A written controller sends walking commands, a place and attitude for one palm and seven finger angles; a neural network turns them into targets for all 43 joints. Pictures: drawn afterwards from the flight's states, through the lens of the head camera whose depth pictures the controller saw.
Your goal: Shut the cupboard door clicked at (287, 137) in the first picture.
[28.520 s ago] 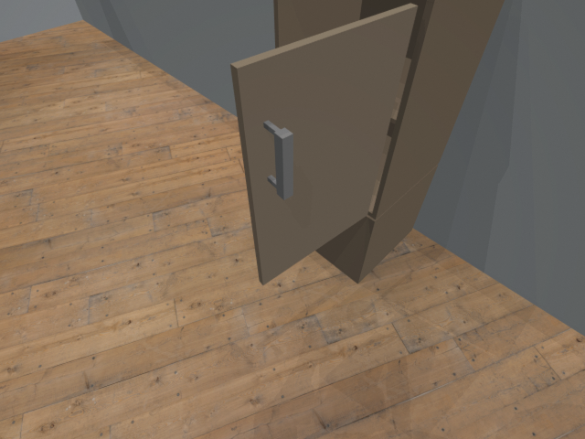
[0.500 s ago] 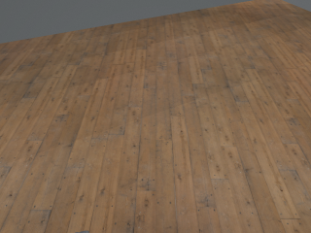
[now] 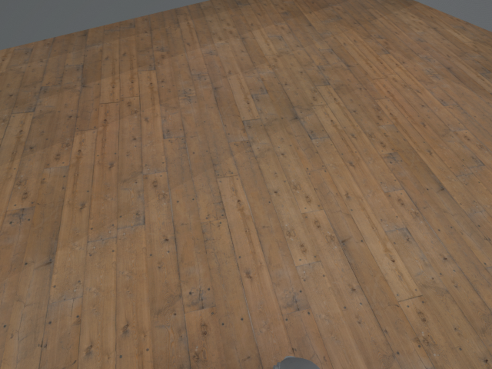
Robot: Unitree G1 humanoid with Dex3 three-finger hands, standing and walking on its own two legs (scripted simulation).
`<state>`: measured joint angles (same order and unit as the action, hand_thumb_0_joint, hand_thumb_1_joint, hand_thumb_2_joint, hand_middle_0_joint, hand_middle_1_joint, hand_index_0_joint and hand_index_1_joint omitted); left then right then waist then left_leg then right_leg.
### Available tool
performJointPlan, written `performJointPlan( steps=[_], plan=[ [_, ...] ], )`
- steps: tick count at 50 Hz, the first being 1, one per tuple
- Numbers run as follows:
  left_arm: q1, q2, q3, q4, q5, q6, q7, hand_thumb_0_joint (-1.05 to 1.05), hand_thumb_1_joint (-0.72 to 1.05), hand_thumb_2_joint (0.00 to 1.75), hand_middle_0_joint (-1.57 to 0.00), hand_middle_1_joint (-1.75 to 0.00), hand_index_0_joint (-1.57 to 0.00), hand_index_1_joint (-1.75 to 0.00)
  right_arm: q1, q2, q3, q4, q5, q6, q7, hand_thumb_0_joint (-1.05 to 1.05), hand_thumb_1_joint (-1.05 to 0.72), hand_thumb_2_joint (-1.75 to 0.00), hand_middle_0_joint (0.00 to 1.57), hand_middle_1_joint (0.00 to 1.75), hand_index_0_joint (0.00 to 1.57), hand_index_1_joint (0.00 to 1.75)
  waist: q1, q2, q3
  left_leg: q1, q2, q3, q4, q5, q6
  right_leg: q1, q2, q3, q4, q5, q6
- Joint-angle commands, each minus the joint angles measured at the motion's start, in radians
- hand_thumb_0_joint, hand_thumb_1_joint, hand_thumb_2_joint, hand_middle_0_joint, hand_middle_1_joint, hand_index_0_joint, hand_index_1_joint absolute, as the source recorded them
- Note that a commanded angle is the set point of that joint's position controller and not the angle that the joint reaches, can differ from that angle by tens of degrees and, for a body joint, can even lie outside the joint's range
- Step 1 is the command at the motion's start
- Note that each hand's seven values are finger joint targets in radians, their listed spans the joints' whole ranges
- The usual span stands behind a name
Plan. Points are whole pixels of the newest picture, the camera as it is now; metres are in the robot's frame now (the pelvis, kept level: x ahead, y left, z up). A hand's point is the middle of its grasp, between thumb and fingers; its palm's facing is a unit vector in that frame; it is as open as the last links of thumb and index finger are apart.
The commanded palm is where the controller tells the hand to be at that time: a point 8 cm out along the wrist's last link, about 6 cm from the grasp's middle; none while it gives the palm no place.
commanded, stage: turn to face it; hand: left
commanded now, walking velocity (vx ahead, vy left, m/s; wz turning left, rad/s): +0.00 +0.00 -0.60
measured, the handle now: out of the picture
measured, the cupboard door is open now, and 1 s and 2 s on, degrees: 54 54 54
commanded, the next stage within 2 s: none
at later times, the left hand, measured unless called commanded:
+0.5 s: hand (164, 356) +0.16 +0.16 -0.17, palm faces -0.27 -0.94 -0.22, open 7.4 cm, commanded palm none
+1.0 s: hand (207, 315) +0.24 +0.09 -0.16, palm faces -0.55 -0.79 -0.27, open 7.4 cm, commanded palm none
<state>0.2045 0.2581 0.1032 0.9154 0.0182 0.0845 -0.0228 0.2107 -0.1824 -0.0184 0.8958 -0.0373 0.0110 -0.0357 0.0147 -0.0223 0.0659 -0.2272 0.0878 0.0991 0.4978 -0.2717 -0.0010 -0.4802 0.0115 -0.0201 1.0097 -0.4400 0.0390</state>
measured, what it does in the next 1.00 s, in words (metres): steps on the spot, turning right: right foot, then left foot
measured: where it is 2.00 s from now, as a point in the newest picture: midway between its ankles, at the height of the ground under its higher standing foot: outside the picture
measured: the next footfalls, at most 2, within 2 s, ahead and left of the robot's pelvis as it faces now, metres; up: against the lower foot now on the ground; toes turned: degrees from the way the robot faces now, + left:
right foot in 0.18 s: +0.03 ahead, -0.14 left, +0.00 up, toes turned -12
left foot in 0.54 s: +0.14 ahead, +0.09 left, +0.00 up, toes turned -16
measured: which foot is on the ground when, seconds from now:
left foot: down 0.00-0.18, up 0.20-0.52, down 0.54-0.90, up 0.92-1.00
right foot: up 0.00-0.16, down 0.18-0.54, up 0.56-0.90, down 0.92-1.00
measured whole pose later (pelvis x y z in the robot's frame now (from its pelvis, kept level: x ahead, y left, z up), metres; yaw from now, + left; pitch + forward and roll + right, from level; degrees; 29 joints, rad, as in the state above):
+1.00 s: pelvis +0.03 -0.02 -0.01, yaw -35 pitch +1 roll -1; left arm 0.16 0.22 0.06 0.87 0.02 0.04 -0.01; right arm 0.23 -0.27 -0.06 0.92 -0.02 0.06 -0.02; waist -0.02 0.07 0.08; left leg -0.44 0.12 0.07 1.01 -0.50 -0.06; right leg -0.26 0.01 -0.03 0.58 -0.33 -0.02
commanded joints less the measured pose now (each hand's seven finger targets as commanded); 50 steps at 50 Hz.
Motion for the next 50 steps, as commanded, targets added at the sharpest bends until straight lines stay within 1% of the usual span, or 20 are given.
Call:
performJointPlan(
  steps=[1,4,7,8,9,10,12,16,22,25,27,28,31,34,40,43,44,45,46,50],
  plan=[
    [-0.045,0.025,-0.006,-0.107,0.001,-0.028,-0.014,0.00,0.90,0.90,-0.20,-0.30,-0.20,-0.30,0.047,-0.206,-0.064,-0.051,0.002,-0.014,-0.008,0.00,-0.90,-0.90,0.20,0.30,0.20,0.30,-0.036,0.204,-0.070,0.113,0.235,-0.084,-0.138,0.431,0.133,0.005,-0.033,-0.037,-0.114,0.023,0.011],
    [-0.058,0.030,-0.011,-0.124,0.003,-0.039,-0.013,0.00,0.90,0.90,-0.20,-0.30,-0.20,-0.30,0.068,-0.225,-0.075,-0.038,0.005,-0.010,0.000,0.00,-0.90,-0.90,0.20,0.30,0.20,0.30,-0.052,0.236,-0.097,0.165,0.251,-0.052,-0.074,0.517,0.125,0.061,-0.014,-0.073,-0.253,0.028,-0.003],
    [0.025,0.060,-0.003,-0.105,0.003,-0.055,-0.010,0.00,0.90,0.90,-0.20,-0.30,-0.20,-0.30,0.036,-0.240,-0.084,-0.049,0.015,-0.005,0.008,0.00,-0.90,-0.90,0.20,0.30,0.20,0.30,0.000,0.183,-0.141,0.094,0.216,0.010,0.089,0.466,0.051,0.279,-0.003,-0.086,-0.537,0.256,-0.028],
    [0.102,0.128,0.011,-0.083,0.009,-0.068,-0.003,0.00,0.90,0.90,-0.20,-0.30,-0.20,-0.30,0.029,-0.212,-0.083,-0.061,0.026,-0.006,0.015,0.00,-0.90,-0.90,0.20,0.30,0.20,0.30,0.037,0.037,-0.185,-0.029,0.155,0.067,0.252,0.321,-0.007,0.450,-0.102,0.037,-0.620,0.466,-0.066],
    [0.162,0.244,0.035,-0.067,0.018,-0.079,0.015,0.00,0.90,0.90,-0.20,-0.30,-0.20,-0.30,-0.019,-0.118,-0.059,-0.115,0.030,-0.005,0.021,0.00,-0.90,-0.90,0.20,0.30,0.20,0.30,0.070,-0.278,-0.170,-0.341,-0.011,0.108,0.484,-0.300,-0.068,0.593,-0.358,0.397,-0.641,0.847,-0.181],
    [0.192,0.262,0.037,-0.058,0.002,-0.073,0.029,0.00,0.90,0.90,-0.20,-0.30,-0.20,-0.30,-0.059,-0.150,-0.053,-0.130,0.027,0.011,0.008,0.00,-0.90,-0.90,0.20,0.30,0.20,0.30,0.089,-0.235,-0.159,-0.379,-0.009,-0.045,0.634,-0.390,-0.065,0.522,-0.430,0.439,-0.636,0.908,-0.281],
    [0.073,0.200,0.029,-0.090,0.006,-0.067,0.041,0.00,0.90,0.90,-0.20,-0.30,-0.20,-0.30,-0.066,-0.138,-0.054,-0.117,0.026,0.016,0.006,0.00,-0.90,-0.90,0.20,0.30,0.20,0.30,0.034,-0.212,-0.092,-0.451,0.022,-0.112,0.700,-0.268,-0.066,0.456,-0.341,0.398,-0.667,0.663,-0.273],
    [-0.020,0.168,0.011,-0.127,0.009,-0.068,0.042,0.00,0.90,0.90,-0.20,-0.30,-0.20,-0.30,-0.031,-0.135,-0.053,-0.086,0.024,0.019,0.020,0.00,-0.90,-0.90,0.20,0.30,0.20,0.30,-0.013,-0.117,-0.110,-0.299,-0.002,-0.084,0.542,-0.160,-0.084,0.347,-0.242,0.248,-0.632,0.650,-0.224],
    [-0.016,0.189,0.021,-0.122,0.012,-0.057,0.030,0.00,0.90,0.90,-0.20,-0.30,-0.20,-0.30,-0.016,-0.126,-0.052,-0.097,0.030,0.012,0.017,0.00,-0.90,-0.90,0.20,0.30,0.20,0.30,-0.009,-0.136,-0.100,-0.163,-0.060,-0.059,0.260,-0.129,-0.074,0.269,-0.215,0.337,-0.619,0.517,-0.216],
    [-0.068,0.158,0.015,-0.132,0.002,-0.046,0.028,0.00,0.90,0.90,-0.20,-0.30,-0.20,-0.30,0.089,-0.152,-0.055,-0.067,0.031,-0.005,0.008,0.00,-0.90,-0.90,0.20,0.30,0.20,0.30,-0.069,-0.097,-0.104,0.078,-0.051,-0.072,-0.026,0.045,-0.061,0.103,-0.147,0.322,-0.535,0.365,-0.133],
    [-0.031,0.061,-0.008,-0.162,-0.015,-0.040,0.014,0.00,0.90,0.90,-0.20,-0.30,-0.20,-0.30,0.130,-0.313,-0.081,-0.076,0.009,-0.019,-0.002,0.00,-0.90,-0.90,0.20,0.30,0.20,0.30,-0.068,0.368,-0.130,0.186,0.343,-0.485,-0.246,0.080,0.102,-0.111,0.070,0.072,-0.148,-0.158,-0.019],
    [-0.065,0.094,-0.002,-0.167,-0.005,-0.039,0.011,0.00,0.90,0.90,-0.20,-0.30,-0.20,-0.30,0.128,-0.309,-0.077,-0.083,0.004,-0.016,-0.005,0.00,-0.90,-0.90,0.20,0.30,0.20,0.30,-0.079,0.271,-0.105,0.088,0.402,-0.499,-0.246,0.113,0.171,-0.076,0.016,0.086,0.036,-0.184,-0.022],
    [-0.041,0.094,0.011,-0.129,0.007,-0.032,-0.012,0.00,0.90,0.90,-0.20,-0.30,-0.20,-0.30,0.000,-0.244,-0.055,-0.115,0.001,-0.021,-0.008,0.00,-0.90,-0.90,0.20,0.30,0.20,0.30,-0.015,0.218,-0.063,0.013,0.289,-0.290,-0.221,0.193,0.147,-0.061,-0.032,0.058,0.151,-0.063,0.003],
    [-0.041,0.060,-0.002,-0.127,0.003,-0.024,-0.023,0.00,0.90,0.90,-0.20,-0.30,-0.20,-0.30,0.013,-0.224,-0.053,-0.099,0.004,-0.016,-0.013,0.00,-0.90,-0.90,0.20,0.30,0.20,0.30,-0.023,0.230,-0.091,0.103,0.229,-0.124,-0.150,0.369,0.124,-0.033,-0.033,-0.011,0.029,-0.032,0.016],
    [-0.089,0.038,-0.014,-0.143,0.000,-0.032,-0.021,0.00,0.90,0.90,-0.20,-0.30,-0.20,-0.30,0.082,-0.254,-0.075,-0.060,0.005,-0.008,0.003,0.00,-0.90,-0.90,0.20,0.30,0.20,0.30,-0.061,0.261,-0.114,0.115,0.268,-0.064,-0.092,0.411,0.125,0.098,-0.014,-0.073,-0.229,-0.019,0.000],
    [-0.001,0.061,-0.006,-0.115,0.001,-0.043,-0.016,0.00,0.90,0.90,-0.20,-0.30,-0.20,-0.30,0.040,-0.262,-0.083,-0.064,0.013,-0.001,0.009,0.00,-0.90,-0.90,0.20,0.30,0.20,0.30,-0.005,0.207,-0.137,0.032,0.238,-0.001,0.038,0.317,0.058,0.289,-0.001,-0.090,-0.506,0.195,-0.023],
    [0.066,0.119,0.006,-0.097,0.006,-0.051,-0.009,0.00,0.90,0.90,-0.20,-0.30,-0.20,-0.30,0.029,-0.234,-0.083,-0.074,0.022,0.001,0.016,0.00,-0.90,-0.90,0.20,0.30,0.20,0.30,0.026,0.097,-0.152,-0.067,0.193,0.039,0.159,0.185,0.005,0.415,-0.068,0.004,-0.616,0.297,-0.051],
    [0.105,0.221,0.024,-0.082,0.016,-0.066,0.004,0.00,0.90,0.90,-0.20,-0.30,-0.20,-0.30,-0.001,-0.148,-0.064,-0.112,0.026,0.003,0.019,0.00,-0.90,-0.90,0.20,0.30,0.20,0.30,0.054,-0.230,-0.128,-0.307,0.047,0.107,0.364,-0.239,-0.061,0.526,-0.307,0.328,-0.709,0.536,-0.139],
    [0.138,0.267,0.030,-0.070,0.004,-0.064,0.017,0.00,0.90,0.90,-0.20,-0.30,-0.20,-0.30,-0.059,-0.157,-0.055,-0.140,0.021,0.013,0.014,0.00,-0.90,-0.90,0.20,0.30,0.20,0.30,0.080,-0.278,-0.111,-0.398,-0.005,0.003,0.558,-0.386,-0.069,0.471,-0.412,0.448,-0.689,0.736,-0.238],
    [-0.021,0.169,0.009,-0.108,0.004,-0.061,0.039,0.00,0.90,0.90,-0.20,-0.30,-0.20,-0.30,-0.050,-0.174,-0.061,-0.097,0.022,0.016,0.014,0.00,-0.90,-0.90,0.20,0.30,0.20,0.30,0.000,-0.207,-0.064,-0.407,0.037,-0.103,0.649,-0.174,-0.080,0.378,-0.271,0.292,-0.659,0.599,-0.231]
  ],
)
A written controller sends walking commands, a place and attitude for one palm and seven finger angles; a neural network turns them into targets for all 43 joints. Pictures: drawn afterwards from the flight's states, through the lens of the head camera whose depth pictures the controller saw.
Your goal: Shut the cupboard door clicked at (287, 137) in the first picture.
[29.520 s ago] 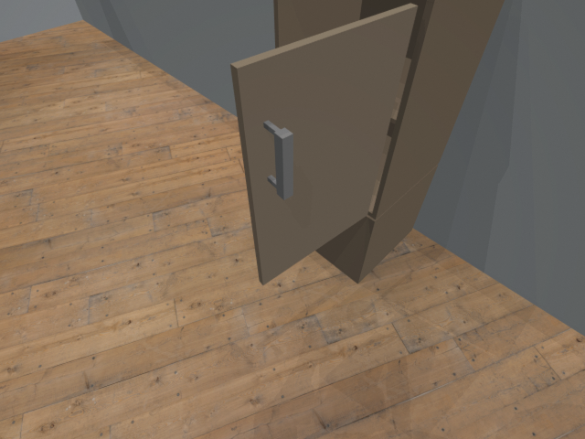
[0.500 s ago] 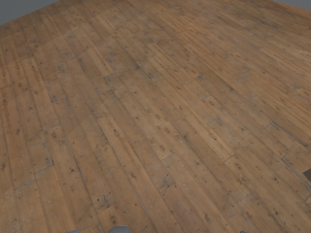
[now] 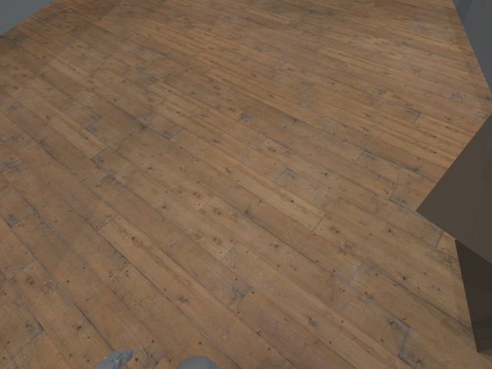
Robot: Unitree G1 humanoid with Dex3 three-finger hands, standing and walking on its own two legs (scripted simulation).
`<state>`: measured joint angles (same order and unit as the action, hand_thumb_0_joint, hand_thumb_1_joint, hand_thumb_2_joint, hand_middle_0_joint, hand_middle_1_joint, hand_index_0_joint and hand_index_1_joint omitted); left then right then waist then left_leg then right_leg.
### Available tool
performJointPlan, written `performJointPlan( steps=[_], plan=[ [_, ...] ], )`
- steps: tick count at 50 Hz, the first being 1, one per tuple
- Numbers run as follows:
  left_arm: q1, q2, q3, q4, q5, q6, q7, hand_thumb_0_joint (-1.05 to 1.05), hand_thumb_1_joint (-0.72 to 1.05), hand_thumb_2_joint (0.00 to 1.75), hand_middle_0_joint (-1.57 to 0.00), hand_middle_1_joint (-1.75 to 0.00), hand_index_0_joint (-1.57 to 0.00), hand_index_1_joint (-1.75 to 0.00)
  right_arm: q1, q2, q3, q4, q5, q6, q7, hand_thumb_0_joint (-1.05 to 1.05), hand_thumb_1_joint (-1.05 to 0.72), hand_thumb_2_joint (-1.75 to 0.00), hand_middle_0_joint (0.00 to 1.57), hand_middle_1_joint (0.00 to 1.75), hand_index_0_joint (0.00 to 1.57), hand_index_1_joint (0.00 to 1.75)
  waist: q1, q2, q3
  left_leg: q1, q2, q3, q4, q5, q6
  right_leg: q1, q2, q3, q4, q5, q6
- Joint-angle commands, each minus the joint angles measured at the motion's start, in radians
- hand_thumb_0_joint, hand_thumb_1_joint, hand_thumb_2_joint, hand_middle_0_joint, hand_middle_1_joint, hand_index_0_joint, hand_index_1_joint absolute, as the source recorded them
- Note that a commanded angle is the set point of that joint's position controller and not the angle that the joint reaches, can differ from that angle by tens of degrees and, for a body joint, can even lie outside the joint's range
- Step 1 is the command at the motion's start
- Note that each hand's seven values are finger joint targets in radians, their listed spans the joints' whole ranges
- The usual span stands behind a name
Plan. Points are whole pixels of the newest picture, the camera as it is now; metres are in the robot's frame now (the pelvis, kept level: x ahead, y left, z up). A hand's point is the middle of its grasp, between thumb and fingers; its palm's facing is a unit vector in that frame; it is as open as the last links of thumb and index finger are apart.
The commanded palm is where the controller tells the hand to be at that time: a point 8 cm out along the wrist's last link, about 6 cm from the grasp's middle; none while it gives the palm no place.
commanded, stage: turn to face it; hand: left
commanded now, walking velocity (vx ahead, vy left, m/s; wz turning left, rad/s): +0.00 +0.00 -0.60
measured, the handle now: out of the picture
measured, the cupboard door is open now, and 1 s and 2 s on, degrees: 54 54 54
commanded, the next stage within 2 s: take the last steps up to it in 1.28 s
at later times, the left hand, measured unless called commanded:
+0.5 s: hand (146, 350) +0.17 +0.21 -0.15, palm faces -0.27 -0.94 -0.19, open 7.4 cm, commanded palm none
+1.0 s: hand (183, 326) +0.22 +0.15 -0.17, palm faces -0.51 -0.83 -0.21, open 7.4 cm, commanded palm none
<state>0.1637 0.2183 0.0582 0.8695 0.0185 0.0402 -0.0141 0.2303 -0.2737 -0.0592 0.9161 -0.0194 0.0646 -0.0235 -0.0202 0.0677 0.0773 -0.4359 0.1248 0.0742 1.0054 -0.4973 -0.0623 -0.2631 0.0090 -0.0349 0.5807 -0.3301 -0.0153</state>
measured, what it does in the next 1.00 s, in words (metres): steps on the spot, turning right: left foot, then right foot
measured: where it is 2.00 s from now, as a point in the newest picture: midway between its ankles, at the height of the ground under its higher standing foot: outside the picture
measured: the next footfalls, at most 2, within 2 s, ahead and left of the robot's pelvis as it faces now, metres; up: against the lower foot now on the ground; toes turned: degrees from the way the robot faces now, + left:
left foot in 0.26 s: +0.10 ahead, +0.13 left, +0.00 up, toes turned -6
right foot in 0.64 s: +0.00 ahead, -0.12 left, +0.00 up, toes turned -27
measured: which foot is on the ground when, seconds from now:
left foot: up 0.00-0.24, down 0.26-0.64, up 0.66-0.96, down 0.98-1.00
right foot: down 0.00-0.26, up 0.28-0.62, down 0.64-0.98, up 1.00-1.00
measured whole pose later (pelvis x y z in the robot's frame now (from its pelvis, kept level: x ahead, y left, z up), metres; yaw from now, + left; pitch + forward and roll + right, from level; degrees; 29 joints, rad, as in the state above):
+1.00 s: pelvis +0.04 +0.02 +0.00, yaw -34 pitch +1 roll -1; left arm 0.21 0.24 0.06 0.91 0.01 0.07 -0.01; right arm 0.19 -0.23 -0.04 0.87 -0.02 0.01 -0.02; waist 0.00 -0.03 0.05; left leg -0.34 0.05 0.05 0.59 -0.26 -0.03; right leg -0.31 0.04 0.11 0.61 -0.33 0.02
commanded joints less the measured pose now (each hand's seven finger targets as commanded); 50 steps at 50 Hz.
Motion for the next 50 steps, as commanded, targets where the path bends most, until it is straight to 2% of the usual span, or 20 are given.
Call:
performJointPlan(
  steps=[1,8,11,13,14,19,24,29,30,31,32,33,34,35,39,44,47,48,49,50],
  plan=[
    [0.011,0.199,0.051,-0.069,0.003,-0.021,0.028,0.00,0.90,0.90,-0.20,-0.30,-0.20,-0.30,-0.055,-0.072,-0.018,-0.111,0.003,-0.038,0.005,0.00,-0.90,-0.90,0.20,0.30,0.20,0.30,0.022,-0.272,-0.089,-0.163,-0.015,-0.067,0.104,0.077,-0.024,0.152,-0.244,0.268,-0.213,0.541,-0.166],
    [0.027,0.230,0.063,-0.064,0.011,-0.013,0.021,0.00,0.90,0.90,-0.20,-0.30,-0.20,-0.30,-0.046,-0.041,-0.015,-0.120,0.013,-0.042,0.004,0.00,-0.90,-0.90,0.20,0.30,0.20,0.30,0.026,-0.232,-0.098,0.037,-0.092,-0.031,-0.244,0.089,-0.016,0.050,-0.217,0.355,-0.187,0.430,-0.164],
    [-0.018,0.197,0.055,-0.073,-0.002,-0.003,0.019,0.00,0.90,0.90,-0.20,-0.30,-0.20,-0.30,0.066,-0.072,-0.017,-0.088,0.014,-0.061,-0.006,0.00,-0.90,-0.90,0.20,0.30,0.20,0.30,-0.033,-0.174,-0.132,0.301,-0.080,-0.043,-0.564,0.296,-0.003,-0.089,-0.133,0.326,-0.073,0.327,-0.070],
    [0.021,0.105,0.036,-0.100,-0.015,0.004,0.007,0.00,0.90,0.90,-0.20,-0.30,-0.20,-0.30,0.111,-0.228,-0.043,-0.095,-0.006,-0.072,-0.015,0.00,-0.90,-0.90,0.20,0.30,0.20,0.30,-0.035,0.262,-0.158,0.407,0.333,-0.442,-0.732,0.418,0.170,-0.308,0.063,0.076,0.328,-0.298,0.041],
    [-0.004,0.137,0.038,-0.107,-0.005,0.003,0.006,0.00,0.90,0.90,-0.20,-0.30,-0.20,-0.30,0.103,-0.220,-0.036,-0.107,-0.009,-0.067,-0.014,0.00,-0.90,-0.90,0.20,0.30,0.20,0.30,-0.039,0.164,-0.135,0.325,0.367,-0.438,-0.712,0.439,0.226,-0.278,0.003,0.107,0.479,-0.297,0.036],
    [0.006,0.113,0.047,-0.068,0.002,0.019,-0.025,0.00,0.90,0.90,-0.20,-0.30,-0.20,-0.30,-0.028,-0.134,-0.011,-0.132,-0.013,-0.070,-0.024,0.00,-0.90,-0.90,0.20,0.30,0.20,0.30,0.017,0.126,-0.093,0.301,0.218,-0.115,-0.658,0.634,0.192,-0.272,-0.042,0.033,0.537,-0.152,0.072],
    [-0.045,0.083,0.033,-0.086,0.002,0.017,-0.030,0.00,0.90,0.90,-0.20,-0.30,-0.20,-0.30,0.052,-0.149,-0.028,-0.091,-0.012,-0.064,-0.016,0.00,-0.90,-0.90,0.20,0.30,0.20,0.30,-0.021,0.146,-0.128,0.359,0.219,-0.028,-0.611,0.675,0.187,-0.182,-0.024,-0.038,0.292,-0.122,0.067],
    [0.004,0.096,0.034,-0.073,0.002,0.004,-0.025,0.00,0.90,0.90,-0.20,-0.30,-0.20,-0.30,0.028,-0.170,-0.042,-0.084,-0.007,-0.056,-0.001,0.00,-0.90,-0.90,0.20,0.30,0.20,0.30,0.012,0.135,-0.131,0.275,0.225,0.028,-0.509,0.595,0.136,0.012,-0.003,-0.076,-0.001,0.027,0.035],
    [0.071,0.123,0.044,-0.055,0.003,-0.001,-0.022,0.00,0.90,0.90,-0.20,-0.30,-0.20,-0.30,-0.001,-0.167,-0.044,-0.090,-0.002,-0.054,0.001,0.00,-0.90,-0.90,0.20,0.30,0.20,0.30,0.054,0.089,-0.145,0.201,0.195,0.063,-0.414,0.503,0.093,0.129,-0.019,-0.050,-0.120,0.138,0.020],
    [0.129,0.209,0.057,-0.035,0.012,-0.014,-0.012,0.00,0.90,0.90,-0.20,-0.30,-0.20,-0.30,-0.008,-0.112,-0.036,-0.105,0.008,-0.051,0.007,0.00,-0.90,-0.90,0.20,0.30,0.20,0.30,0.082,-0.141,-0.163,0.068,0.103,0.124,-0.239,0.282,0.031,0.245,-0.172,0.143,-0.241,0.262,-0.031],
    [0.161,0.300,0.073,-0.021,0.012,-0.023,0.003,0.00,0.90,0.90,-0.20,-0.30,-0.20,-0.30,-0.066,-0.045,-0.015,-0.156,0.005,-0.048,0.010,0.00,-0.90,-0.90,0.20,0.30,0.20,0.30,0.107,-0.397,-0.116,-0.177,-0.041,0.111,-0.016,-0.153,-0.014,0.279,-0.376,0.455,-0.264,0.576,-0.143],
    [0.185,0.308,0.073,-0.019,0.000,-0.021,0.015,0.00,0.90,0.90,-0.20,-0.30,-0.20,-0.30,-0.080,-0.081,-0.013,-0.160,0.006,-0.034,0.000,0.00,-0.90,-0.90,0.20,0.30,0.20,0.30,0.114,-0.322,-0.131,-0.193,-0.027,-0.030,0.118,-0.142,-0.004,0.231,-0.417,0.464,-0.264,0.567,-0.214],
    [0.147,0.289,0.071,-0.029,-0.001,-0.016,0.020,0.00,0.90,0.90,-0.20,-0.30,-0.20,-0.30,-0.093,-0.069,-0.014,-0.162,0.007,-0.033,0.004,0.00,-0.90,-0.90,0.20,0.30,0.20,0.30,0.093,-0.216,-0.084,-0.218,-0.010,-0.053,0.142,-0.081,-0.003,0.207,-0.387,0.404,-0.256,0.521,-0.221],
    [0.093,0.257,0.071,-0.035,0.004,-0.021,0.029,0.00,0.90,0.90,-0.20,-0.30,-0.20,-0.30,-0.082,-0.064,-0.015,-0.141,0.005,-0.034,-0.002,0.00,-0.90,-0.90,0.20,0.30,0.20,0.30,0.066,-0.338,-0.102,-0.249,-0.004,-0.068,0.157,-0.042,-0.010,0.222,-0.329,0.415,-0.245,0.507,-0.207],
    [-0.004,0.209,0.052,-0.066,0.006,-0.024,0.028,0.00,0.90,0.90,-0.20,-0.30,-0.20,-0.30,-0.034,-0.067,-0.016,-0.103,0.006,-0.034,0.011,0.00,-0.90,-0.90,0.20,0.30,0.20,0.30,0.012,-0.229,-0.126,-0.098,-0.028,-0.051,0.042,0.089,-0.029,0.124,-0.229,0.258,-0.211,0.480,-0.161],
    [0.019,0.231,0.059,-0.053,0.013,-0.016,0.021,0.00,0.90,0.90,-0.20,-0.30,-0.20,-0.30,-0.036,-0.044,-0.012,-0.113,0.011,-0.042,0.008,0.00,-0.90,-0.90,0.20,0.30,0.20,0.30,0.026,-0.216,-0.107,0.027,-0.080,-0.028,-0.231,0.085,-0.018,0.053,-0.226,0.338,-0.201,0.382,-0.168],
    [-0.023,0.212,0.055,-0.055,0.000,-0.007,0.019,0.00,0.90,0.90,-0.20,-0.30,-0.20,-0.30,0.067,-0.056,-0.010,-0.078,0.013,-0.056,-0.002,0.00,-0.90,-0.90,0.20,0.30,0.20,0.30,-0.028,-0.212,-0.116,0.237,-0.097,-0.023,-0.509,0.276,-0.009,-0.056,-0.166,0.329,-0.121,0.326,-0.094],
    [-0.009,0.164,0.046,-0.065,-0.009,-0.001,0.016,0.00,0.90,0.90,-0.20,-0.30,-0.20,-0.30,0.092,-0.106,-0.016,-0.070,0.007,-0.067,-0.008,0.00,-0.90,-0.90,0.20,0.30,0.20,0.30,-0.031,-0.076,-0.136,0.347,-0.003,-0.119,-0.634,0.286,0.022,-0.153,-0.084,0.274,-0.033,0.203,-0.044],
    [0.027,0.104,0.034,-0.072,-0.015,0.001,0.008,0.00,0.90,0.90,-0.20,-0.30,-0.20,-0.30,0.116,-0.200,-0.036,-0.077,-0.004,-0.073,-0.008,0.00,-0.90,-0.90,0.20,0.30,0.20,0.30,-0.030,0.206,-0.165,0.407,0.229,-0.379,-0.700,0.365,0.113,-0.266,0.048,0.133,0.183,-0.114,0.018],
    [0.002,0.117,0.034,-0.085,-0.010,0.003,0.008,0.00,0.90,0.90,-0.20,-0.30,-0.20,-0.30,0.125,-0.224,-0.036,-0.085,-0.012,-0.068,-0.014,0.00,-0.90,-0.90,0.20,0.30,0.20,0.30,-0.040,0.216,-0.135,0.335,0.351,-0.453,-0.735,0.418,0.211,-0.281,0.038,0.079,0.396,-0.300,0.032]
  ],
)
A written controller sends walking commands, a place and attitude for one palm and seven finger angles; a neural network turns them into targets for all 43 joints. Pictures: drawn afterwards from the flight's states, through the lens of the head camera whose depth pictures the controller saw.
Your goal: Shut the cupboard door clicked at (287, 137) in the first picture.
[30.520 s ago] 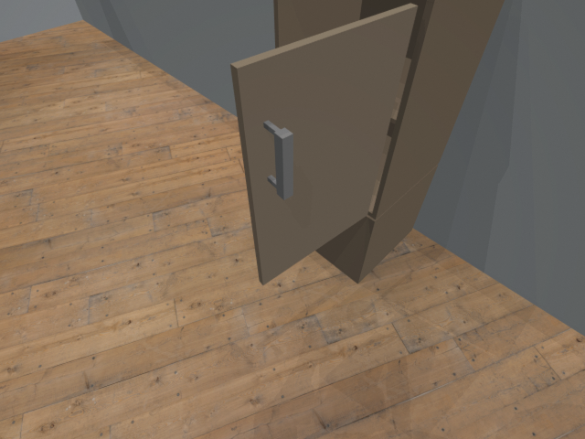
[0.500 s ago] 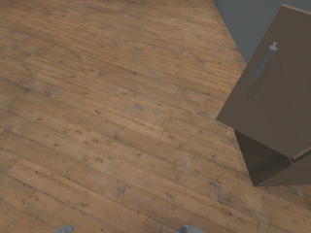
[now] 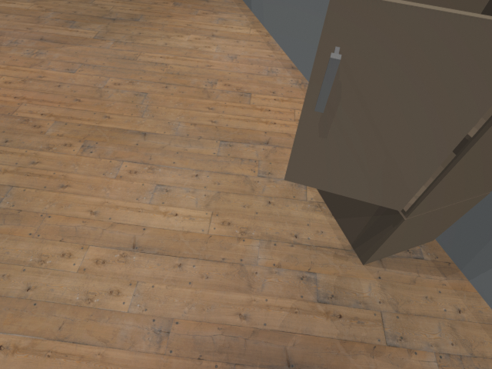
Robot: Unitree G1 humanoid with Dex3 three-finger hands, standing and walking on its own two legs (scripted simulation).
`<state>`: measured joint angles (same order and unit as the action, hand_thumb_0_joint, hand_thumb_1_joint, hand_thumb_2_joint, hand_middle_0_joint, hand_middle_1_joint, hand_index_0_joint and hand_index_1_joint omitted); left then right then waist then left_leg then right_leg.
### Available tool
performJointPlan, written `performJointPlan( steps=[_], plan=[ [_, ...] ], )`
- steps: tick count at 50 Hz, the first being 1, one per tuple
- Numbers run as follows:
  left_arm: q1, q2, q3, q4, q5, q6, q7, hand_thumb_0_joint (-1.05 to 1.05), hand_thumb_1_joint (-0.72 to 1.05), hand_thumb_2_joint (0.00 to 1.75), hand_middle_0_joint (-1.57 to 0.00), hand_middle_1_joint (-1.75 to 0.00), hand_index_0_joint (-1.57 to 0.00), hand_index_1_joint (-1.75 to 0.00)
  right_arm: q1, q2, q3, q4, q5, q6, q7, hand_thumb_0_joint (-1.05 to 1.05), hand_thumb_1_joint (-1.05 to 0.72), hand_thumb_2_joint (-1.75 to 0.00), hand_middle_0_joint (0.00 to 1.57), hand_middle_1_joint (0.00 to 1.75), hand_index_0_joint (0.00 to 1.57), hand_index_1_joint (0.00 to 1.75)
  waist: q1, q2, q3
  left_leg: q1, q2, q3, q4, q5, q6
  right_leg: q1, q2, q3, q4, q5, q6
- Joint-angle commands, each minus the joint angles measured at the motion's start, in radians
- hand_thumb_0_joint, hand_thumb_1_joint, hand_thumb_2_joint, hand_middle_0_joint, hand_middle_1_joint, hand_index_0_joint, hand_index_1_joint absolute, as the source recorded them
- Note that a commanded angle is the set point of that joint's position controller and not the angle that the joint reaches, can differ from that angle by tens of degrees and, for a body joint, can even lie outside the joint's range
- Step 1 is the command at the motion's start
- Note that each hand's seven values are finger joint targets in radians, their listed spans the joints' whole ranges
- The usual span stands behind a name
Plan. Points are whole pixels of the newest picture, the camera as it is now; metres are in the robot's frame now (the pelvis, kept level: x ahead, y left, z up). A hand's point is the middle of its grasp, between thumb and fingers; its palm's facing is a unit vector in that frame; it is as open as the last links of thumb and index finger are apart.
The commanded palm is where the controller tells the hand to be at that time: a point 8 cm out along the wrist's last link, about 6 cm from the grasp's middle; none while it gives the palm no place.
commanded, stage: turn to face it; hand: left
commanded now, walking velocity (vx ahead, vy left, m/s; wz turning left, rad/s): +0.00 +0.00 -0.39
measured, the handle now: (328, 80) +0.71 -0.15 +0.09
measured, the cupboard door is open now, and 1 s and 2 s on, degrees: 54 54 54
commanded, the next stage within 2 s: take the last steps up to it in 0.28 s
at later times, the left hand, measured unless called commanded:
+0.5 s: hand out of the picture +0.12 +0.15 -0.14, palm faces -0.18 -0.95 -0.24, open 7.4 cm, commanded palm none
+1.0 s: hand (221, 300) +0.27 +0.06 -0.16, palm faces -0.37 -0.91 -0.16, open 7.4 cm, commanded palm none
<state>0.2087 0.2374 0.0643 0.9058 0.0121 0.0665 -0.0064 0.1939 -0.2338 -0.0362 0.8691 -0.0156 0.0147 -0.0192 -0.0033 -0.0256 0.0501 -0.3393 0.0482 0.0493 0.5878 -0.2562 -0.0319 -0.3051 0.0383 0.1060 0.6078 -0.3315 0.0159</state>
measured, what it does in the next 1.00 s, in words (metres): walks ahead, turning right: right foot, then left foot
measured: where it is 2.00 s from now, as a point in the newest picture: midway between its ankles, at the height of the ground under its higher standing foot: outside the picture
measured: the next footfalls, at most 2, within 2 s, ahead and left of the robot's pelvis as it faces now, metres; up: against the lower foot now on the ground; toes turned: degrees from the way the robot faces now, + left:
right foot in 0.34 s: +0.01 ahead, -0.13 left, +0.00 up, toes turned -11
left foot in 0.64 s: +0.11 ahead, +0.09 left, +0.00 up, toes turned -6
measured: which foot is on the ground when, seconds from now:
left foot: down 0.00-0.34, up 0.36-0.62, down 0.64-1.00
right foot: up 0.00-0.32, down 0.34-0.64, up 0.66-1.00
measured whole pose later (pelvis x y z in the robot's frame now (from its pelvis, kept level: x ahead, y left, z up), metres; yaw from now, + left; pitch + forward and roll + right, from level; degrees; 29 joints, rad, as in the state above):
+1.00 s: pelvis +0.12 -0.09 +0.01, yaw -19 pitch +1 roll -1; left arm 0.14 0.23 0.06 0.98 0.02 0.04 -0.05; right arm 0.44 -0.17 -0.03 1.05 -0.04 -0.03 -0.03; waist -0.07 -0.01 0.07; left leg -0.03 0.17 0.20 0.38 -0.34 -0.09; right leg -0.53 -0.07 -0.06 0.72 -0.20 0.00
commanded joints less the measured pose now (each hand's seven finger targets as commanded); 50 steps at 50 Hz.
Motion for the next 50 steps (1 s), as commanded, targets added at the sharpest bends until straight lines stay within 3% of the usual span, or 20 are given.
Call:
performJointPlan(
  steps=[1,6,11,14,15,17,18,19,20,23,27,30,31,32,33,34,37,41,47,50],
  plan=[
    [-0.032,0.109,0.034,-0.119,0.005,-0.022,-0.004,0.00,0.90,0.90,-0.20,-0.30,-0.20,-0.30,0.118,-0.242,-0.048,-0.055,-0.020,-0.016,-0.017,0.00,-0.90,-0.90,0.20,0.30,0.20,0.30,-0.037,0.210,-0.089,0.134,0.418,-0.388,-0.334,0.064,0.208,-0.195,-0.036,-0.033,0.471,-0.263,-0.002],
    [-0.029,0.074,0.030,-0.076,0.009,-0.009,-0.024,0.00,0.90,0.90,-0.20,-0.30,-0.20,-0.30,0.044,-0.164,-0.029,-0.047,-0.022,-0.019,-0.026,0.00,-0.90,-0.90,0.20,0.30,0.20,0.30,-0.002,0.220,-0.059,0.190,0.261,-0.103,-0.258,0.360,0.159,-0.196,-0.054,-0.108,0.430,-0.139,0.027],
    [-0.057,0.038,0.011,-0.073,0.006,-0.020,-0.018,0.00,0.90,0.90,-0.20,-0.30,-0.20,-0.30,0.123,-0.180,-0.045,0.006,-0.018,-0.012,-0.019,0.00,-0.90,-0.90,0.20,0.30,0.20,0.30,-0.038,0.253,-0.117,0.260,0.279,-0.051,-0.187,0.495,0.170,-0.078,-0.035,-0.173,0.168,-0.126,0.015],
    [0.004,0.053,0.013,-0.046,0.007,-0.030,-0.013,0.00,0.90,0.90,-0.20,-0.30,-0.20,-0.30,0.099,-0.177,-0.050,0.016,-0.009,-0.004,-0.012,0.00,-0.90,-0.90,0.20,0.30,0.20,0.30,-0.002,0.216,-0.117,0.155,0.252,-0.025,-0.121,0.376,0.125,0.107,-0.023,-0.187,-0.088,0.073,-0.003],
    [0.056,0.081,0.021,-0.032,0.008,-0.036,-0.010,0.00,0.90,0.90,-0.20,-0.30,-0.20,-0.30,0.080,-0.166,-0.051,0.013,-0.002,-0.003,-0.008,0.00,-0.90,-0.90,0.20,0.30,0.20,0.30,0.026,0.148,-0.131,0.106,0.220,0.008,-0.061,0.277,0.083,0.197,-0.048,-0.146,-0.201,0.180,-0.016],
    [0.105,0.231,0.048,-0.006,0.021,-0.052,0.009,0.00,0.90,0.90,-0.20,-0.30,-0.20,-0.30,0.015,-0.058,-0.030,-0.037,0.005,0.002,-0.001,0.00,-0.90,-0.90,0.20,0.30,0.20,0.30,0.060,-0.251,-0.071,-0.204,0.009,0.110,0.274,-0.345,-0.022,0.276,-0.400,0.280,-0.324,0.485,-0.179],
    [0.109,0.234,0.040,-0.008,0.012,-0.051,0.015,0.00,0.90,0.90,-0.20,-0.30,-0.20,-0.30,0.003,-0.084,-0.029,-0.030,0.004,0.018,-0.007,0.00,-0.90,-0.90,0.20,0.30,0.20,0.30,0.066,-0.178,-0.061,-0.191,0.028,-0.009,0.404,-0.358,-0.011,0.183,-0.429,0.271,-0.335,0.406,-0.247],
    [0.071,0.202,0.037,-0.016,0.013,-0.045,0.019,0.00,0.90,0.90,-0.20,-0.30,-0.20,-0.30,-0.001,-0.067,-0.030,-0.023,0.000,0.023,-0.002,0.00,-0.90,-0.90,0.20,0.30,0.20,0.30,0.042,-0.100,-0.008,-0.218,0.025,-0.029,0.450,-0.298,-0.008,0.151,-0.384,0.212,-0.340,0.376,-0.239],
    [0.029,0.178,0.041,-0.012,0.018,-0.051,0.025,0.00,0.90,0.90,-0.20,-0.30,-0.20,-0.30,0.034,-0.064,-0.033,0.002,-0.004,0.024,-0.006,0.00,-0.90,-0.90,0.20,0.30,0.20,0.30,0.013,-0.239,-0.026,-0.275,0.032,-0.032,0.498,-0.264,-0.014,0.209,-0.334,0.213,-0.342,0.337,-0.229],
    [-0.017,0.125,0.027,-0.025,0.012,-0.058,0.020,0.00,0.90,0.90,-0.20,-0.30,-0.20,-0.30,0.056,-0.087,-0.037,0.027,-0.011,0.011,0.007,0.00,-0.90,-0.90,0.20,0.30,0.20,0.30,-0.010,-0.204,-0.039,-0.210,0.043,-0.007,0.478,-0.165,-0.029,0.168,-0.255,0.073,-0.349,0.176,-0.206],
    [0.000,0.152,0.035,-0.004,0.020,-0.068,0.010,0.00,0.90,0.90,-0.20,-0.30,-0.20,-0.30,0.034,-0.053,-0.032,0.016,-0.014,-0.009,0.018,0.00,-0.90,-0.90,0.20,0.30,0.20,0.30,0.002,-0.120,-0.010,-0.076,0.025,0.036,0.192,-0.188,-0.017,0.084,-0.254,0.113,-0.371,-0.067,-0.224],
    [-0.021,0.133,0.034,0.009,0.010,-0.063,0.000,0.00,0.90,0.90,-0.20,-0.30,-0.20,-0.30,0.189,-0.049,-0.028,0.068,-0.016,-0.036,0.004,0.00,-0.90,-0.90,0.20,0.30,0.20,0.30,-0.065,-0.075,-0.027,0.208,-0.010,0.077,-0.115,-0.037,-0.011,-0.049,-0.180,0.080,-0.249,-0.134,-0.175],
    [-0.022,0.083,0.022,0.000,0.003,-0.060,-0.008,0.00,0.90,0.90,-0.20,-0.30,-0.20,-0.30,0.277,-0.106,-0.037,0.098,-0.020,-0.046,-0.007,0.00,-0.90,-0.90,0.20,0.30,0.20,0.30,-0.101,0.085,-0.041,0.348,0.073,-0.040,-0.222,-0.107,0.005,-0.176,-0.105,0.018,-0.082,-0.157,-0.126],
    [-0.012,0.010,0.006,-0.023,-0.004,-0.059,-0.019,0.00,0.90,0.90,-0.20,-0.30,-0.20,-0.30,0.366,-0.219,-0.062,0.117,-0.038,-0.055,-0.016,0.00,-0.90,-0.90,0.20,0.30,0.20,0.30,-0.126,0.393,-0.054,0.436,0.360,-0.455,-0.363,-0.303,0.094,-0.380,0.021,-0.120,0.231,-0.229,-0.055],
    [-0.094,0.050,0.011,-0.062,0.013,-0.057,-0.024,0.00,0.90,0.90,-0.20,-0.30,-0.20,-0.30,0.389,-0.251,-0.065,0.114,-0.033,-0.052,-0.028,0.00,-0.90,-0.90,0.20,0.30,0.20,0.30,-0.142,0.292,-0.001,0.349,0.489,-0.586,-0.454,-0.385,0.171,-0.433,-0.030,-0.060,0.407,-0.232,-0.057],
    [-0.130,0.070,0.017,-0.084,0.020,-0.063,-0.036,0.00,0.90,0.90,-0.20,-0.30,-0.20,-0.30,0.355,-0.234,-0.058,0.090,-0.027,-0.053,-0.028,0.00,-0.90,-0.90,0.20,0.30,0.20,0.30,-0.118,0.148,0.059,0.299,0.490,-0.565,-0.456,-0.331,0.213,-0.453,-0.085,-0.042,0.470,-0.157,-0.055],
    [-0.066,0.063,0.032,-0.020,0.029,-0.049,-0.048,0.00,0.90,0.90,-0.20,-0.30,-0.20,-0.30,0.217,-0.135,-0.026,0.073,-0.027,-0.066,-0.028,0.00,-0.90,-0.90,0.20,0.30,0.20,0.30,-0.041,0.192,0.097,0.162,0.347,-0.263,-0.441,-0.119,0.123,-0.384,-0.113,-0.046,0.564,0.025,-0.025],
    [-0.057,0.013,0.014,-0.005,0.019,-0.042,-0.054,0.00,0.90,0.90,-0.20,-0.30,-0.20,-0.30,0.260,-0.125,-0.026,0.104,-0.022,-0.078,-0.028,0.00,-0.90,-0.90,0.20,0.30,0.20,0.30,-0.033,0.172,0.031,0.275,0.286,-0.043,-0.382,0.189,0.126,-0.376,-0.106,-0.104,0.453,0.106,0.002],
    [-0.146,0.007,0.000,-0.018,0.013,-0.053,-0.052,0.00,0.90,0.90,-0.20,-0.30,-0.20,-0.30,0.280,-0.130,-0.043,0.138,-0.026,-0.063,-0.014,0.00,-0.90,-0.90,0.20,0.30,0.20,0.30,-0.062,0.234,0.054,0.249,0.280,0.063,-0.334,0.272,0.119,-0.230,-0.092,-0.200,0.108,0.136,-0.008],
    [-0.028,0.039,0.014,0.022,0.014,-0.066,-0.047,0.00,0.90,0.90,-0.20,-0.30,-0.20,-0.30,0.227,-0.158,-0.054,0.139,-0.019,-0.055,-0.012,0.00,-0.90,-0.90,0.20,0.30,0.20,0.30,0.006,0.200,-0.006,0.189,0.281,0.082,-0.211,0.336,0.097,0.018,-0.053,-0.225,-0.031,0.160,-0.037]
  ],
)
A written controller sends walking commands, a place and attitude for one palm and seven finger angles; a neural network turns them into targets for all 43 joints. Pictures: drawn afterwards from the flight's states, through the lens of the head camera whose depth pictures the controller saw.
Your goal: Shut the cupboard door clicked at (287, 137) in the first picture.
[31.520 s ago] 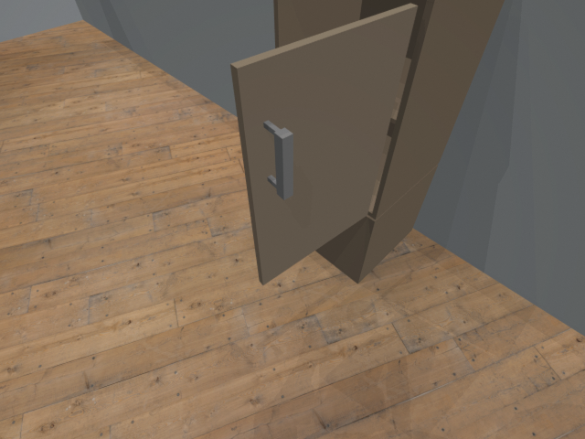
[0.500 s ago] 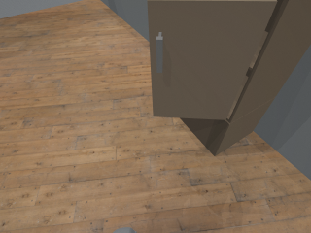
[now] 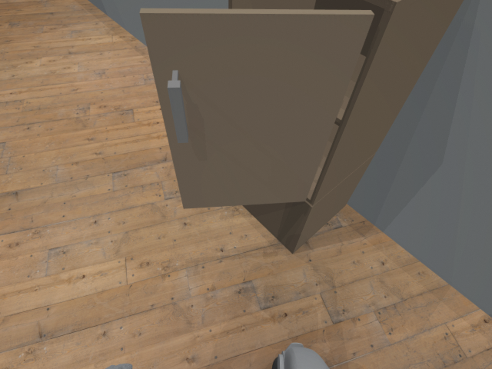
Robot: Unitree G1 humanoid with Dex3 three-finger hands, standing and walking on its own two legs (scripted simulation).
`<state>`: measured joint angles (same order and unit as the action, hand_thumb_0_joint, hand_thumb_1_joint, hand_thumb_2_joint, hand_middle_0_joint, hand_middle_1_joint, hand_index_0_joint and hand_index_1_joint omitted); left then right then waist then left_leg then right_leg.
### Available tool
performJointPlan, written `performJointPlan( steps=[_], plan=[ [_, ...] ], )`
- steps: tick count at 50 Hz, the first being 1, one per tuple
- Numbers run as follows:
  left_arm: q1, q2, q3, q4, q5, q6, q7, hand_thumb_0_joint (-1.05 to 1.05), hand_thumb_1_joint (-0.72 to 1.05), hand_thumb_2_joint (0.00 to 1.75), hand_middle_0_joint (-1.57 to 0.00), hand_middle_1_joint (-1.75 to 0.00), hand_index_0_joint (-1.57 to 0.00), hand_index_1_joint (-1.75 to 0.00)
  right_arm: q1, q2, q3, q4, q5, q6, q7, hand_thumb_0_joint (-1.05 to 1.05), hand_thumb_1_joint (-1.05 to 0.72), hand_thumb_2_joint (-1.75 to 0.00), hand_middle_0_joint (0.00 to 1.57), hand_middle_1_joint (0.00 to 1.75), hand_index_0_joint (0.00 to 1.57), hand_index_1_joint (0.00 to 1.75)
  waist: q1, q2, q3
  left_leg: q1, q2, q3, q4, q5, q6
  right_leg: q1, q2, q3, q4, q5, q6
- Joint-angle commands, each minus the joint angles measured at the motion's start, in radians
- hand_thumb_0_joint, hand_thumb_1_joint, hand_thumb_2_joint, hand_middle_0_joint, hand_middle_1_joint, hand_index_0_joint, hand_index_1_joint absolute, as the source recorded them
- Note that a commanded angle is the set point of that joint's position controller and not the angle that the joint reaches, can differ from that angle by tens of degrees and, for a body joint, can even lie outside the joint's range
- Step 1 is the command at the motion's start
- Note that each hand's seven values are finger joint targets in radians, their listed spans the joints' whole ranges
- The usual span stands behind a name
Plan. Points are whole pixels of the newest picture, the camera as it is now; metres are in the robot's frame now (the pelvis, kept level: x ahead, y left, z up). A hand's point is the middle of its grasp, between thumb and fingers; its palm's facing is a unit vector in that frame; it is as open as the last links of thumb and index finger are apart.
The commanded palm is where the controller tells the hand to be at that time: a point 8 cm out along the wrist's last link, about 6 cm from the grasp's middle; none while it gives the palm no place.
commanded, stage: take the last steps up to it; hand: left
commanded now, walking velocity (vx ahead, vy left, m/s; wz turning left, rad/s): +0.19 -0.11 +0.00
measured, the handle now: (179, 107) +0.58 +0.14 +0.07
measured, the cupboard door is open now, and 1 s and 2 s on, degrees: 54 54 54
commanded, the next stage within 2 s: come to a stop and stand still in 0.10 s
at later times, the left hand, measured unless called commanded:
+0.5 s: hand out of the picture +0.15 +0.12 -0.18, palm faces +0.09 -0.98 -0.19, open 7.3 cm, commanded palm none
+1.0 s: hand (148, 366) +0.16 +0.17 -0.17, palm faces +0.03 -0.96 -0.27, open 7.4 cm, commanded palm none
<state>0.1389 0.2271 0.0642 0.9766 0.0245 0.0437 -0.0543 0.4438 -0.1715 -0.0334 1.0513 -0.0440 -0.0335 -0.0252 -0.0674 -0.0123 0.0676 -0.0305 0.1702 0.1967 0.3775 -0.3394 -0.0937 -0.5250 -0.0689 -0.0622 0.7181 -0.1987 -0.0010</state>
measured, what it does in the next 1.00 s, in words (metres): steps on the spot: right foot, then left foot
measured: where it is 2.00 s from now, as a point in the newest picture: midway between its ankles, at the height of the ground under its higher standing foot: outside the picture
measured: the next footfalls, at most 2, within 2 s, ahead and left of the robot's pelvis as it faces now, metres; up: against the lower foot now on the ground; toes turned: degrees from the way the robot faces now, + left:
right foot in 0.06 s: +0.15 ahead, -0.15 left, +0.00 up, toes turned -4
left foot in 0.36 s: +0.18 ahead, +0.04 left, +0.00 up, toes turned +8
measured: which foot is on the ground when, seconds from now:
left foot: down 0.00-0.06, up 0.08-0.34, down 0.36-0.62, up 0.64-0.92, down 0.94-1.00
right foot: up 0.00-0.04, down 0.06-1.00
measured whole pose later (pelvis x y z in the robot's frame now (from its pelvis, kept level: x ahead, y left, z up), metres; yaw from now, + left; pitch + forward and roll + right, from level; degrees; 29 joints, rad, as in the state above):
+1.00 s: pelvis +0.09 -0.03 -0.01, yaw -1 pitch -4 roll +0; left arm 0.25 0.21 0.02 0.94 0.02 0.03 0.06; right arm 0.21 -0.21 -0.03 0.91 -0.02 0.03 -0.01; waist 0.00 -0.01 0.03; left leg -0.23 -0.02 0.04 0.57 -0.27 0.03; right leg -0.24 -0.04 -0.04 0.58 -0.27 0.01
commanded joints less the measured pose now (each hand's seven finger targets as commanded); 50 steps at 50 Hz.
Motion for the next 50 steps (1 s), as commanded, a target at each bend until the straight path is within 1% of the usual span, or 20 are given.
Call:
performJointPlan(
  steps=[1,2,3,4,9,11,16,18,20,25,29,31,33,37,38,40,43,46,48,50],
  plan=[
    [0.172,0.083,0.025,-0.005,0.003,-0.053,0.006,0.00,0.90,0.90,-0.20,-0.30,-0.20,-0.30,-0.037,-0.213,-0.057,-0.044,0.016,-0.005,-0.002,0.00,-0.90,-0.90,0.20,0.30,0.20,0.30,0.127,0.105,-0.085,-0.167,0.109,-0.024,0.152,0.430,0.129,0.416,0.075,-0.055,-0.201,0.054,-0.031],
    [0.310,0.158,0.044,0.040,0.009,-0.068,0.018,0.00,0.90,0.90,-0.20,-0.30,-0.20,-0.30,-0.041,-0.173,-0.048,-0.049,0.027,-0.007,0.008,0.00,-0.90,-0.90,0.20,0.30,0.20,0.30,0.192,-0.059,-0.171,-0.322,0.022,0.028,0.385,0.256,0.096,0.630,-0.029,0.066,-0.271,-0.013,-0.068],
    [0.391,0.257,0.062,0.071,0.007,-0.078,0.033,0.00,0.90,0.90,-0.20,-0.30,-0.20,-0.30,-0.018,-0.077,-0.026,-0.075,0.043,-0.005,0.011,0.00,-0.90,-0.90,0.20,0.30,0.20,0.30,0.200,-0.353,-0.257,-0.521,-0.136,0.004,0.699,-0.317,0.070,0.746,-0.287,0.435,-0.398,-0.020,-0.166],
    [0.351,0.248,0.057,0.057,-0.010,-0.072,0.048,0.00,0.90,0.90,-0.20,-0.30,-0.20,-0.30,-0.064,-0.099,-0.027,-0.099,0.042,0.008,0.006,0.00,-0.90,-0.90,0.20,0.30,0.20,0.30,0.182,-0.263,-0.194,-0.531,-0.102,-0.132,0.831,-0.329,0.099,0.603,-0.321,0.490,-0.490,-0.038,-0.203],
    [0.079,0.072,0.004,0.007,-0.002,-0.084,0.074,0.00,0.90,0.90,-0.20,-0.30,-0.20,-0.30,-0.053,-0.057,-0.023,-0.051,0.021,0.020,0.011,0.00,-0.90,-0.90,0.20,0.30,0.20,0.30,0.034,-0.100,-0.121,-0.426,-0.030,-0.171,0.734,-0.097,0.083,0.351,-0.200,0.148,-0.449,0.189,-0.194],
    [0.063,0.052,-0.008,0.008,0.001,-0.090,0.076,0.00,0.90,0.90,-0.20,-0.30,-0.20,-0.30,-0.041,-0.021,-0.007,-0.038,0.019,0.030,0.012,0.00,-0.90,-0.90,0.20,0.30,0.20,0.30,0.016,-0.075,-0.098,-0.360,-0.052,-0.145,0.589,-0.076,0.070,0.272,-0.194,0.108,-0.455,0.292,-0.194],
    [0.074,0.046,-0.022,0.039,-0.016,-0.084,0.088,0.00,0.90,0.90,-0.20,-0.30,-0.20,-0.30,-0.051,-0.018,0.013,-0.014,0.034,0.029,0.004,0.00,-0.90,-0.90,0.20,0.30,0.20,0.30,0.013,0.007,-0.111,-0.119,-0.094,-0.159,0.085,0.296,0.056,0.277,-0.139,0.079,-0.317,0.440,-0.124],
    [0.122,0.023,-0.026,0.034,-0.026,-0.067,0.097,0.00,0.90,0.90,-0.20,-0.30,-0.20,-0.30,-0.108,-0.113,-0.002,-0.047,0.034,0.022,-0.008,0.00,-0.90,-0.90,0.20,0.30,0.20,0.30,0.056,0.115,-0.119,-0.107,0.053,-0.277,0.057,0.704,0.136,0.287,-0.061,0.054,-0.285,0.229,-0.030],
    [0.139,0.020,-0.024,0.035,-0.013,-0.045,0.104,0.00,0.90,0.90,-0.20,-0.30,-0.20,-0.30,-0.181,-0.136,-0.012,-0.069,0.030,0.040,-0.017,0.00,-0.90,-0.90,0.20,0.30,0.20,0.30,0.070,0.109,-0.021,-0.175,0.065,-0.263,0.065,0.683,0.168,0.288,-0.037,0.064,-0.269,0.168,-0.022],
    [0.170,0.059,-0.009,0.021,-0.005,-0.026,0.102,0.00,0.90,0.90,-0.20,-0.30,-0.20,-0.30,-0.223,-0.158,-0.029,-0.104,0.027,0.061,-0.021,0.00,-0.90,-0.90,0.20,0.30,0.20,0.30,0.081,0.183,-0.107,-0.095,0.087,-0.280,0.060,0.820,0.209,0.289,-0.008,0.036,-0.151,0.017,-0.019],
    [0.183,0.096,0.000,-0.004,0.006,-0.033,0.101,0.00,0.90,0.90,-0.20,-0.30,-0.20,-0.30,-0.257,-0.146,-0.046,-0.148,0.033,0.074,-0.014,0.00,-0.90,-0.90,0.20,0.30,0.20,0.30,0.081,-0.062,-0.183,-0.146,-0.027,-0.196,0.218,0.488,0.141,0.353,-0.117,0.183,-0.266,0.421,-0.072],
    [0.180,0.127,0.008,0.001,0.009,-0.039,0.102,0.00,0.90,0.90,-0.20,-0.30,-0.20,-0.30,-0.270,-0.102,-0.041,-0.152,0.032,0.089,-0.004,0.00,-0.90,-0.90,0.20,0.30,0.20,0.30,0.093,-0.208,-0.135,-0.314,-0.181,-0.146,0.444,-0.147,0.075,0.417,-0.301,0.312,-0.335,0.799,-0.195],
    [0.161,0.106,0.006,-0.007,0.011,-0.038,0.109,0.00,0.90,0.90,-0.20,-0.30,-0.20,-0.30,-0.295,-0.097,-0.040,-0.146,0.032,0.099,-0.003,0.00,-0.90,-0.90,0.20,0.30,0.20,0.30,0.092,-0.171,-0.116,-0.390,-0.174,-0.237,0.634,-0.209,0.076,0.415,-0.291,0.277,-0.337,0.776,-0.238],
    [0.134,0.128,0.010,-0.019,0.009,-0.042,0.103,0.00,0.90,0.90,-0.20,-0.30,-0.20,-0.30,-0.308,-0.077,-0.025,-0.128,0.040,0.087,0.006,0.00,-0.90,-0.90,0.20,0.30,0.20,0.30,0.086,-0.123,-0.113,-0.382,-0.160,-0.202,0.531,-0.168,0.061,0.465,-0.222,0.186,-0.318,0.698,-0.207],
    [0.228,0.156,-0.004,-0.059,0.005,-0.062,0.142,0.00,0.90,0.90,-0.20,-0.30,-0.20,-0.30,-0.291,-0.084,-0.024,-0.219,0.049,0.045,0.001,0.00,-0.90,-0.90,0.20,0.30,0.20,0.30,0.075,-0.185,-0.297,-0.456,-0.247,-0.148,0.555,-0.277,0.052,0.701,-0.198,0.335,-0.202,1.436,-0.141],
    [0.236,0.164,0.008,-0.089,0.009,-0.067,0.142,0.00,0.90,0.90,-0.20,-0.30,-0.20,-0.30,-0.324,-0.061,-0.021,-0.234,0.052,0.030,0.010,0.00,-0.90,-0.90,0.20,0.30,0.20,0.30,0.111,-0.121,-0.289,-0.462,-0.216,-0.131,0.348,-0.106,0.082,0.741,-0.214,0.236,-0.092,1.248,-0.149],
    [0.194,0.164,0.001,-0.097,0.000,-0.052,0.136,0.00,0.90,0.90,-0.20,-0.30,-0.20,-0.30,-0.239,-0.069,-0.016,-0.226,0.052,0.037,0.010,0.00,-0.90,-0.90,0.20,0.30,0.20,0.30,0.066,-0.140,-0.224,-0.232,-0.236,-0.135,0.091,0.102,0.091,0.534,-0.142,0.162,-0.125,0.762,-0.100],
    [0.149,0.116,-0.016,-0.111,-0.010,-0.035,0.116,0.00,0.90,0.90,-0.20,-0.30,-0.20,-0.30,-0.225,-0.151,-0.024,-0.225,0.032,0.033,0.013,0.00,-0.90,-0.90,0.20,0.30,0.20,0.30,0.066,0.036,-0.076,-0.165,-0.072,-0.284,0.041,0.281,0.144,0.263,-0.045,0.110,-0.213,0.070,-0.025],
    [0.155,0.101,-0.015,-0.115,-0.005,-0.042,0.109,0.00,0.90,0.90,-0.20,-0.30,-0.20,-0.30,-0.254,-0.180,-0.018,-0.232,0.023,0.036,0.012,0.00,-0.90,-0.90,0.20,0.30,0.20,0.30,0.085,-0.015,-0.005,-0.283,-0.031,-0.302,0.034,0.193,0.169,0.272,-0.015,0.099,-0.291,-0.051,-0.021],
    [0.122,0.102,-0.026,-0.119,0.000,-0.026,0.102,0.00,0.90,0.90,-0.20,-0.30,-0.20,-0.30,-0.239,-0.141,-0.010,-0.221,0.023,0.037,0.016,0.00,-0.90,-0.90,0.20,0.30,0.20,0.30,0.067,0.119,0.066,-0.358,-0.077,-0.324,-0.037,-0.052,0.150,0.237,-0.011,0.106,-0.284,-0.202,-0.031]
  ],
)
